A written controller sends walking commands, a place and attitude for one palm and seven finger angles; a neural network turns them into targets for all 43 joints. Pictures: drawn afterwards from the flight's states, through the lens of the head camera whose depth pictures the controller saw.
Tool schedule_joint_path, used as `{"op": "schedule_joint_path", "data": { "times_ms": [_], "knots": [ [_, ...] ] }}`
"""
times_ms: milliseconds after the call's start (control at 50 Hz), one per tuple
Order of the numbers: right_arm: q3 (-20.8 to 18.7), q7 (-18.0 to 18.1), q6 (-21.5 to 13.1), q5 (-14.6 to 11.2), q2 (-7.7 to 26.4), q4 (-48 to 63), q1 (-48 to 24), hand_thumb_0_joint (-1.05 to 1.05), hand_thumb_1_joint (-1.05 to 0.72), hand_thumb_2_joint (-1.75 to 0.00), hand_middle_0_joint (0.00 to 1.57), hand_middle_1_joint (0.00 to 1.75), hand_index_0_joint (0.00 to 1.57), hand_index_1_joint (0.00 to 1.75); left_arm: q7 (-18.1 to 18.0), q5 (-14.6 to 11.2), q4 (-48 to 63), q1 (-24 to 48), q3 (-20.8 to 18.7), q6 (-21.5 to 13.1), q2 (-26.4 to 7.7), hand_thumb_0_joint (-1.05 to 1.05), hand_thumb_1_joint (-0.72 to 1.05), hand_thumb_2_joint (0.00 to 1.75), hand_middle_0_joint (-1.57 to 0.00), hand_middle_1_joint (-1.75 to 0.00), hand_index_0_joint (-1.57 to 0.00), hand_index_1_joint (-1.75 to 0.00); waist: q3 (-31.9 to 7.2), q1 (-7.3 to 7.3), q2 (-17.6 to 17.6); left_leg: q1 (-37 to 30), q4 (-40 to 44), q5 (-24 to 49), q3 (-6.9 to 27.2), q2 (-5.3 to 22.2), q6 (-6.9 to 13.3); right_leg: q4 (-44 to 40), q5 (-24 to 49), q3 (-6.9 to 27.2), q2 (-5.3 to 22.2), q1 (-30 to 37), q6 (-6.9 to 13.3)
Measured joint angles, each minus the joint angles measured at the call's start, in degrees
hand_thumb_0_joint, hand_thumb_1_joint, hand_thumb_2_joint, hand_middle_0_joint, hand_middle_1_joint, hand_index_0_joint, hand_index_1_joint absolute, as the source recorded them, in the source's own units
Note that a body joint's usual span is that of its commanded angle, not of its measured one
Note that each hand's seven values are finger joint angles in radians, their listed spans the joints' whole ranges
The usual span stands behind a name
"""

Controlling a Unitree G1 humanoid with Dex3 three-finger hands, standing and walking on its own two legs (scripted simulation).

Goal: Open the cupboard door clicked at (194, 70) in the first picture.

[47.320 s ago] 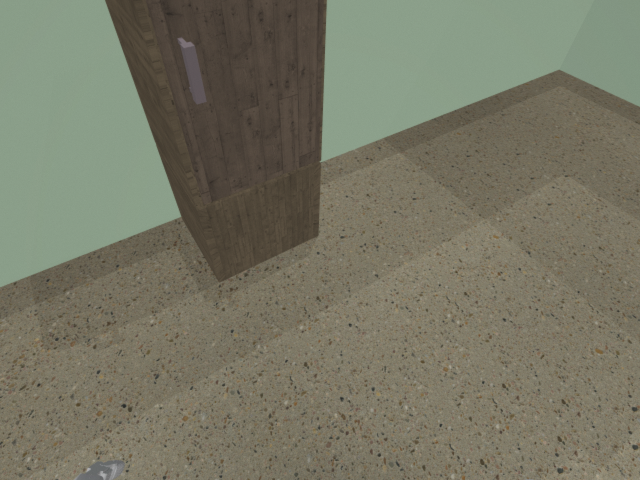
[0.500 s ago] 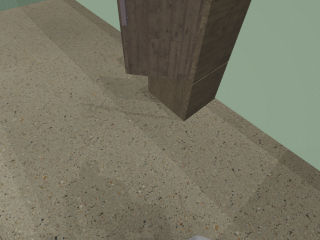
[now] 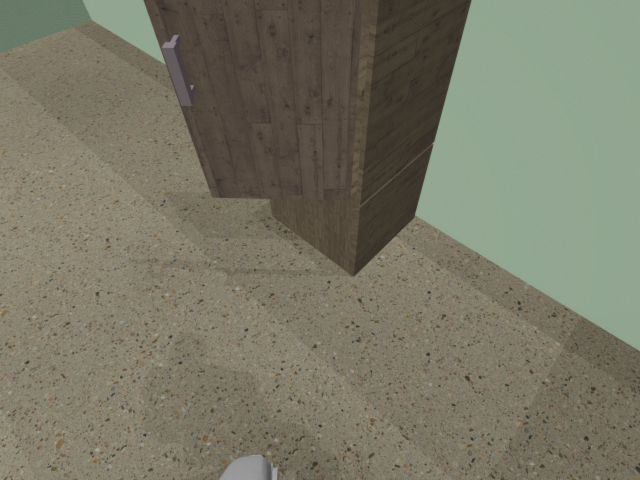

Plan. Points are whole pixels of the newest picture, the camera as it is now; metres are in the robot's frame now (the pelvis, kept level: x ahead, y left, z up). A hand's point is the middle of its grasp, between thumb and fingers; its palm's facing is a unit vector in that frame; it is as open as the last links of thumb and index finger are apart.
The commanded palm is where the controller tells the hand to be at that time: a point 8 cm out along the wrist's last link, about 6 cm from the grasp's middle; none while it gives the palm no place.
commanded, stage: take the last steps up to it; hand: left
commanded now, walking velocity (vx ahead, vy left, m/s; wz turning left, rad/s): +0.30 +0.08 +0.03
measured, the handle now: (181, 70) +0.85 +0.32 +0.06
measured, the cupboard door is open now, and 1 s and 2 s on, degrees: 40 40 40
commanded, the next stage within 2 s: come to a stop and stand still in 0.52 s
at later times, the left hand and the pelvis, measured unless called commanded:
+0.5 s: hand (158, 442) +0.20 +0.26 -0.18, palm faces +0.06 -0.99 -0.16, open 7.4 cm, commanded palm none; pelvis +0.19 +0.09 +0.00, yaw -2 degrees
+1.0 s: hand (196, 331) +0.38 +0.25 -0.19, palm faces +0.01 -0.99 -0.16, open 7.3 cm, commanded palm none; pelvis +0.27 +0.09 -0.01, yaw +0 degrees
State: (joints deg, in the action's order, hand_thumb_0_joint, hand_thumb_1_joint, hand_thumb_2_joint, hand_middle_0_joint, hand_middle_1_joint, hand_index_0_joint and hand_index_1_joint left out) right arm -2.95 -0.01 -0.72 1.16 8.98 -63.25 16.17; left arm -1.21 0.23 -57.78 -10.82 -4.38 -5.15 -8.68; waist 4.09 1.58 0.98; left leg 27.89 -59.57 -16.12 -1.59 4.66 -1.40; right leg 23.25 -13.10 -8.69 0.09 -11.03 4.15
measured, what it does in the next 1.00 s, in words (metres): walks ahead: left foot, then right foot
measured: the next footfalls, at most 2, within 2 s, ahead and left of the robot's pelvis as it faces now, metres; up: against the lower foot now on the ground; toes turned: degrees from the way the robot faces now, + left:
left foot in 0.28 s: +0.24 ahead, +0.17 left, +0.00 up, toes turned +7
right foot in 0.72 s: +0.35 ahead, -0.04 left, +0.00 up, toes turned -8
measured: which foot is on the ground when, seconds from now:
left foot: up 0.00-0.26, down 0.28-0.78, up 0.80-1.00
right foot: down 0.00-0.30, up 0.32-0.70, down 0.72-1.00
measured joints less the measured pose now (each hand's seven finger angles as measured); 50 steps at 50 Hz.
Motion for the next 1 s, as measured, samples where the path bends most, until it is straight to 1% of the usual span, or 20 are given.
{"op": "schedule_joint_path", "data": {
  "times_ms": [60,140,220,260,280,300,340,380,420,460,520,640,700,720,760,820,860,900,960,1000],
  "knots": [
    [-0.3,-0.2,0.2,0.1,0.3,1.4,-2.9,0.00,-0.92,-0.90,0.19,0.30,0.20,0.30,0.4,0.3,-2.0,-2.5,0.5,0.0,-0.6,-0.02,0.95,0.90,-0.20,-0.30,-0.21,-0.30,-0.8,-0.80,-0.2,2.4,6.4,2.6,-0.4,0.9,-0.7,-3.3,-0.1,0.0,0.1,3.3,-0.6],
    [-0.6,-1.0,0.3,0.0,1.5,2.8,-6.4,0.00,-0.93,-0.90,0.19,0.30,0.20,0.30,0.8,0.7,-4.8,-6.1,1.3,0.5,-0.2,-0.01,0.94,0.90,-0.20,-0.30,-0.20,-0.30,-1.1,-2.24,-0.5,2.4,14.4,4.4,-1.6,0.5,-0.7,-4.9,-1.9,0.0,0.8,7.2,-2.0],
    [-0.4,-1.7,0.0,0.0,1.8,4.1,-9.3,0.00,-0.92,-0.90,0.19,0.30,0.20,0.30,1.0,0.9,-7.1,-9.4,1.6,1.3,0.1,0.00,0.92,0.90,-0.20,-0.30,-0.20,-0.30,-0.8,-3.92,-1.7,-0.5,21.3,3.5,-3.2,-0.9,0.4,-3.9,-5.4,0.0,2.0,10.2,-4.0],
    [-0.1,-1.7,-0.8,0.1,1.8,5.0,-10.2,0.00,-0.92,-0.90,0.19,0.30,0.20,0.30,1.1,0.9,-8.1,-11.1,1.5,1.8,0.1,0.00,0.92,0.90,-0.20,-0.30,-0.20,-0.30,-0.7,-4.25,-2.4,-3.7,26.2,3.9,-4.2,-2.2,1.2,-1.1,-8.4,0.1,3.2,10.8,-5.3],
    [0.1,-1.6,-1.5,0.3,2.0,5.5,-10.4,0.00,-0.92,-0.90,0.19,0.30,0.20,0.30,1.2,0.8,-8.4,-12.1,1.5,2.1,0.3,0.00,0.91,0.90,-0.20,-0.30,-0.20,-0.30,-0.8,-4.29,-2.4,-5.8,28.9,4.9,-4.6,-2.4,2.1,2.6,-10.6,0.4,3.6,9.9,-5.6],
    [0.1,-1.3,-2.3,0.6,2.0,6.1,-10.7,0.00,-0.92,-0.90,0.19,0.30,0.20,0.30,1.3,0.6,-8.7,-12.4,1.5,2.6,0.4,0.00,0.91,0.90,-0.20,-0.30,-0.20,-0.30,-0.5,-4.03,-2.4,-5.7,28.1,7.8,-5.0,-2.6,3.5,9.3,-12.6,0.8,4.3,7.5,-5.2],
    [0.3,-0.5,-2.9,0.7,1.4,6.8,-10.8,0.00,-0.91,-0.90,0.19,0.30,0.20,0.30,1.3,0.5,-8.8,-11.5,1.5,3.7,0.1,0.01,0.91,0.90,-0.20,-0.30,-0.20,-0.30,0.5,-4.03,-3.4,-5.8,24.4,4.6,-6.2,-3.4,5.0,26.8,-15.2,4.2,4.8,0.2,-3.8],
    [0.6,0.2,-2.9,0.5,0.8,6.9,-9.6,0.00,-0.91,-0.90,0.19,0.30,0.20,0.30,1.3,0.7,-8.3,-9.9,1.3,4.3,-0.2,0.01,0.91,0.90,-0.20,-0.30,-0.20,-0.30,0.5,-4.07,-3.7,-7.7,25.3,2.2,-7.1,-4.0,5.5,39.2,-13.1,5.8,4.7,-7.2,-3.2],
    [1.0,0.7,-2.9,0.4,0.0,6.3,-7.9,0.00,-0.91,-0.90,0.19,0.30,0.20,0.30,1.4,0.9,-7.2,-7.8,1.0,4.5,-0.4,0.01,0.91,0.90,-0.20,-0.30,-0.20,-0.30,0.4,-3.99,-3.7,-10.3,28.6,2.7,-7.6,-4.7,5.2,43.6,-9.6,6.0,5.1,-12.7,-3.3],
    [0.5,1.5,-3.1,0.1,-0.2,5.4,-5.9,-0.01,-0.93,-0.90,0.20,0.30,0.20,0.30,1.5,1.1,-5.5,-5.8,0.8,4.4,-0.4,0.01,0.91,0.90,-0.20,-0.30,-0.20,-0.30,0.0,-3.77,-3.4,-12.8,32.2,3.4,-7.9,-5.3,5.7,43.0,-6.8,6.1,5.4,-16.7,-3.8],
    [0.4,1.6,-3.0,0.1,0.4,3.9,-3.0,-0.01,-0.95,-0.90,0.20,0.30,0.20,0.30,1.4,1.2,-3.3,-3.2,0.7,4.3,-0.4,0.01,0.91,0.90,-0.20,-0.30,-0.20,-0.30,-0.6,-3.05,-2.8,-16.3,36.7,3.9,-8.3,-6.0,6.1,37.5,-3.4,5.8,5.9,-19.8,-4.4],
    [1.2,1.4,-2.4,0.4,-0.1,0.6,2.7,-0.01,-0.93,-0.90,0.20,0.30,0.20,0.30,1.2,1.0,-1.4,1.7,0.8,4.5,-1.9,0.01,0.92,0.90,-0.20,-0.30,-0.20,-0.30,-1.0,-0.90,-2.2,-21.1,39.0,1.6,-8.4,-6.3,5.3,22.3,-0.8,4.9,5.4,-17.2,-4.2],
    [1.8,1.7,-1.8,0.4,-0.8,-1.0,4.9,0.00,-0.92,-0.90,0.20,0.30,0.20,0.30,1.0,0.9,-1.0,3.7,1.4,4.4,-2.0,0.01,0.92,0.90,-0.20,-0.30,-0.20,-0.30,-0.7,0.31,-1.9,-22.2,36.7,-1.4,-8.4,-6.0,4.4,14.6,1.3,4.4,4.2,-12.7,-3.8],
    [2.0,1.8,-1.6,0.3,-1.2,-1.5,5.6,0.00,-0.92,-0.90,0.20,0.30,0.20,0.30,0.8,0.8,-0.8,4.1,1.7,4.2,-2.0,0.01,0.92,0.90,-0.20,-0.30,-0.20,-0.30,-0.7,0.55,-2.1,-22.1,35.0,-2.8,-8.3,-6.0,4.0,11.1,5.6,4.5,3.9,-10.5,-3.8],
    [2.0,1.9,-0.6,-0.4,-1.4,-2.5,5.8,0.00,-0.91,-0.90,0.20,0.30,0.20,0.30,0.3,0.6,-0.8,4.8,2.2,3.6,-1.4,0.01,0.92,0.90,-0.20,-0.30,-0.20,-0.30,-0.6,0.84,-1.1,-21.1,30.8,-5.8,-7.8,-4.9,3.0,9.6,2.1,4.1,3.0,-8.6,-3.3],
    [1.6,1.9,1.4,-1.2,-1.7,-2.5,4.3,0.00,-0.91,-0.90,0.20,0.30,0.20,0.30,-0.4,0.3,-1.0,5.8,3.0,3.7,-0.4,0.00,0.91,0.90,-0.20,-0.30,-0.20,-0.30,-0.2,2.06,0.0,-17.8,23.8,-10.3,-5.0,-3.9,0.5,9.8,-1.7,2.9,2.4,-8.0,-2.7],
    [1.3,1.9,2.3,-1.4,-2.0,-2.0,2.7,0.00,-0.91,-0.90,0.20,0.30,0.20,0.30,-0.8,0.4,-0.8,6.7,3.0,4.1,0.1,0.00,0.91,0.90,-0.20,-0.30,-0.20,-0.30,0.5,1.93,-0.5,-14.8,18.2,-13.9,-3.2,-3.9,-0.3,9.1,-1.3,2.5,2.5,-7.6,-2.8],
    [1.0,1.9,2.9,-1.5,-2.0,-1.0,0.8,0.00,-0.91,-0.90,0.20,0.30,0.20,0.30,-1.1,0.6,-0.5,7.2,2.8,4.5,0.6,0.00,0.91,0.90,-0.20,-0.30,-0.20,-0.30,1.4,1.30,-1.3,-12.4,15.3,-15.0,-2.0,-4.1,-0.8,8.2,-0.6,2.4,2.8,-7.0,-2.8],
    [0.5,1.7,3.1,-1.3,-1.4,0.9,-2.0,0.00,-0.91,-0.90,0.20,0.30,0.20,0.30,-1.1,0.7,-0.3,6.9,2.3,5.2,0.8,0.00,0.90,0.90,-0.20,-0.30,-0.21,-0.30,1.9,0.52,-2.2,-10.4,17.1,-11.5,-1.4,-4.0,-1.3,7.5,0.2,2.5,3.3,-6.7,-3.6],
    [0.2,1.6,2.9,-1.1,-0.8,2.3,-3.3,0.00,-0.91,-0.90,0.20,0.30,0.20,0.30,-1.1,0.6,-0.2,6.1,1.8,5.8,0.5,0.00,0.90,0.90,-0.20,-0.30,-0.21,-0.30,1.7,0.13,-2.8,-11.1,22.9,-5.4,-1.7,-3.7,-1.2,8.6,-0.1,2.6,3.6,-7.2,-4.4]
  ]
}}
